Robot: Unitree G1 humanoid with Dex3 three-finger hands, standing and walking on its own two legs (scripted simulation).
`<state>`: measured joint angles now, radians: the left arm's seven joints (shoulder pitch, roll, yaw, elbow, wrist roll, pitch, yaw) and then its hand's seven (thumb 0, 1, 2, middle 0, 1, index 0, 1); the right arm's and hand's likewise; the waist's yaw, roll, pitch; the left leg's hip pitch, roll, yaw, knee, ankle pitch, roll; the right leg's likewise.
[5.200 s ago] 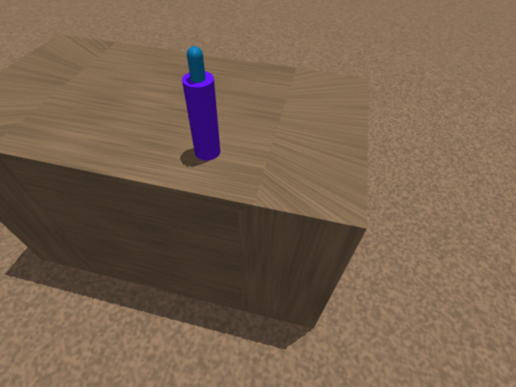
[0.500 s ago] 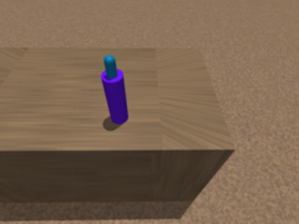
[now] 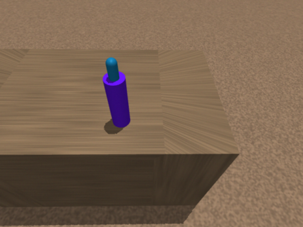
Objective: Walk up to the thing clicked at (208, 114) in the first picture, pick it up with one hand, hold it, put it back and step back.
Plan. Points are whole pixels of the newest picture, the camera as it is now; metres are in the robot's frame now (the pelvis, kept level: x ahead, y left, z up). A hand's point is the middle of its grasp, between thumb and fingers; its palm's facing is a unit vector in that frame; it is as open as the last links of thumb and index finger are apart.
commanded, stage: stand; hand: left
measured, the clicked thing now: (117, 94) +0.49 +0.11 +0.05
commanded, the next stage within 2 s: rise first in 0.70 s
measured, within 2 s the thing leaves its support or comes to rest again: neither
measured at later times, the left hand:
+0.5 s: hand out of the picture +0.07 +0.26 -0.16, palm faces -0.03 -0.94 -0.35, open 7.4 cm
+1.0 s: hand out of the picture +0.15 +0.24 -0.13, palm faces +0.14 -0.94 -0.31, open 10.0 cm
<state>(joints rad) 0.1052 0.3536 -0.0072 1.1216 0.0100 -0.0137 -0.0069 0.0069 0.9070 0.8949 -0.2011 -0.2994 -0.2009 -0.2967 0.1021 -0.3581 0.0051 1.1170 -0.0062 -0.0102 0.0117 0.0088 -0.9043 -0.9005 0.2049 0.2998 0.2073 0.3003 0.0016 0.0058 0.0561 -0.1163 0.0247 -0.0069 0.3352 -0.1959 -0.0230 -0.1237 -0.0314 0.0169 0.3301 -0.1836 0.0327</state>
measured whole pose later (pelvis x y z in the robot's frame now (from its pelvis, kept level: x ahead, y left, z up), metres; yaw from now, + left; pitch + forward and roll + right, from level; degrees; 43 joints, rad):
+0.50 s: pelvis +0.00 +0.00 +0.00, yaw +0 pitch -2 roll +0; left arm 0.12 0.35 0.00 1.12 0.01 -0.01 -0.01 0.01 0.91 0.89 -0.20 -0.30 -0.20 -0.30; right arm 0.11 -0.36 0.00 1.11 -0.01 -0.01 0.01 0.01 -0.90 -0.90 0.20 0.30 0.21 0.30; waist 0.00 0.01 0.05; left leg -0.11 0.02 -0.01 0.33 -0.19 -0.02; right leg -0.11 -0.03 0.02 0.33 -0.18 0.03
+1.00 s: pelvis -0.02 +0.00 -0.01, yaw +0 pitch +1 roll +0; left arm 0.06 0.30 0.06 0.87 -0.08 -0.10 0.06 0.01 0.61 0.60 -0.11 -0.14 -0.10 -0.15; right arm 0.04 -0.30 -0.06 0.93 0.07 -0.11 -0.06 0.01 -0.61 -0.61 0.11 0.14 0.11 0.14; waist 0.00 0.00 0.08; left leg -0.25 0.02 -0.01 0.45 -0.22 -0.02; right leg -0.25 -0.03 0.02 0.44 -0.21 0.03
